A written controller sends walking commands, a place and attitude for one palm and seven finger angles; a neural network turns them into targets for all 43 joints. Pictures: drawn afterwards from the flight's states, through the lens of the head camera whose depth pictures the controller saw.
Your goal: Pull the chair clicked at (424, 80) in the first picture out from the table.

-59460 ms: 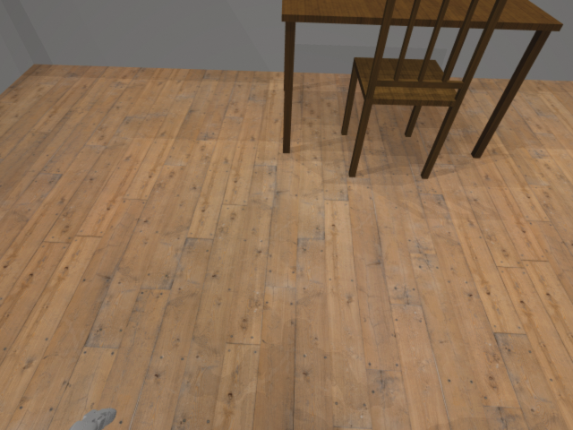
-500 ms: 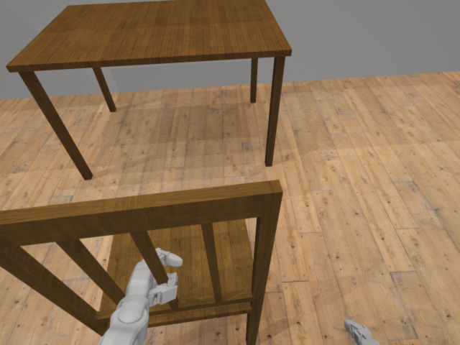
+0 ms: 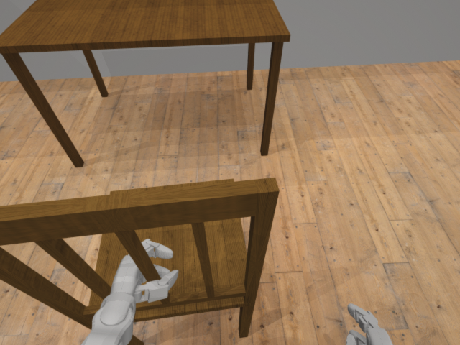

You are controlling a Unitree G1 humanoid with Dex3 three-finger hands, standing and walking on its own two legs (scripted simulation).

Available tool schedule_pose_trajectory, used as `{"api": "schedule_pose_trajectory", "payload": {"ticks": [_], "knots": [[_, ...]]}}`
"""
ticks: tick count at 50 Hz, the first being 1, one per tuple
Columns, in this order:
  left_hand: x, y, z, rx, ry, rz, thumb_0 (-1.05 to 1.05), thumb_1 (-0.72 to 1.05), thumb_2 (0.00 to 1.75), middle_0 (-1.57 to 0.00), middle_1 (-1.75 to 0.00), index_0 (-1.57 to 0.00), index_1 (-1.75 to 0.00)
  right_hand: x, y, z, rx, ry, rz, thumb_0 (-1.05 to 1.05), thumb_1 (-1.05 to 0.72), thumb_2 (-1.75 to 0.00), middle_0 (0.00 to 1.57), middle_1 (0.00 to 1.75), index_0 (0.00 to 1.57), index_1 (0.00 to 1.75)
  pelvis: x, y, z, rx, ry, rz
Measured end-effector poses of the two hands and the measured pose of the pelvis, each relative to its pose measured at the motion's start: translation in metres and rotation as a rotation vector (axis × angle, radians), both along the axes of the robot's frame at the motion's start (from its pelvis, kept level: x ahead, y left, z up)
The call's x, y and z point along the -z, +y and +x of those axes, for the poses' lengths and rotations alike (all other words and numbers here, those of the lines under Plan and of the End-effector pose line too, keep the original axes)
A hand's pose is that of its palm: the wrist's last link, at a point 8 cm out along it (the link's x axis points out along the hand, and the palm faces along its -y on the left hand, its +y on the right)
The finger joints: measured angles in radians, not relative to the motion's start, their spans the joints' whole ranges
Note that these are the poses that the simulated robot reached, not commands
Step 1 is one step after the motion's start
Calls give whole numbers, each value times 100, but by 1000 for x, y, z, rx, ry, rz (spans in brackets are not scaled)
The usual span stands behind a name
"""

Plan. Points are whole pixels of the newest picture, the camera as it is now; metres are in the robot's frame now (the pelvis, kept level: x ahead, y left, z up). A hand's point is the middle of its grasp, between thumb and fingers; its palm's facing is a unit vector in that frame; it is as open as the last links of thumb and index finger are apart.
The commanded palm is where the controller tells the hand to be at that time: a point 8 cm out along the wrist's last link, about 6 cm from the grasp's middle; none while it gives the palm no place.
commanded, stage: open the thumb and straighten the fingers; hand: left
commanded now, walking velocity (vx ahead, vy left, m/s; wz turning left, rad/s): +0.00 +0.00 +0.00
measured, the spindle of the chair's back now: (149, 271) +0.26 +0.16 -0.04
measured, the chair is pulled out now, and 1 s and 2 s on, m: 0.78 0.78 0.78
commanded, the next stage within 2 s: draw the fingers out of the gap in 0.54 s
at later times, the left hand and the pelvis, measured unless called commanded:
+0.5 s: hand (155, 284) +0.24 +0.15 -0.06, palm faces +0.02 -0.98 -0.20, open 16.8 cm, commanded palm +0.22 +0.20 -0.04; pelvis +0.02 +0.00 -0.02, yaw +1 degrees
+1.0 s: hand (146, 326) +0.17 +0.15 -0.06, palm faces +0.03 -0.98 -0.19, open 17.5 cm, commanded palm +0.15 +0.20 -0.04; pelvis +0.02 +0.01 -0.04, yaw +2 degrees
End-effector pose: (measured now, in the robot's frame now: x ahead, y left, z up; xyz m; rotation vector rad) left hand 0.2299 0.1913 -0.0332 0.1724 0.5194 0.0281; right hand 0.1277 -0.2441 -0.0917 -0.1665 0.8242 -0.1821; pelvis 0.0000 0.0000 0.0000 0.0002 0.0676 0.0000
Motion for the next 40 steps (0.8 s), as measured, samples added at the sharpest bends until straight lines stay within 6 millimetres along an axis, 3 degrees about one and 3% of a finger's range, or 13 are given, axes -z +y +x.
{"api": "schedule_pose_trajectory", "payload": {"ticks": [8, 14, 27, 35, 40], "knots": [[0, 3, 6, -9, 28, 23, 1, -18, 38, -40, -126, -45, -131, 9, 1, 20, -27, -62, 4, 1, -90, -90, 20, 30, 21, 30, 10, 2, 5, -3, 48, 3], [0, 2, 4, -24, 44, 13, 0, -43, 26, -33, -98, -34, -100, 12, 6, 37, -46, -109, 10, 2, -90, -90, 20, 30, 21, 30, 16, 2, 14, -10, 73, 4], [0, 12, -9, -45, 49, 30, -1, -54, 21, -8, -20, -7, -20, 12, 8, 57, -70, -156, -14, 2, -90, -90, 20, 30, 21, 30, 26, 0, 25, -27, 99, -4], [5, 13, -16, -37, 65, 13, -1, -54, 21, -2, -4, -2, -4, 14, 9, 55, -70, -159, -34, 2, -90, -90, 20, 30, 21, 30, 31, 3, 22, -33, 108, -9], [1, 12, -34, -43, 68, 16, -1, -54, 21, -1, -1, -1, -1, 13, 13, 53, -49, -175, -24, 2, -90, -90, 20, 30, 21, 30, 32, 6, 23, -31, 111, -10]]}}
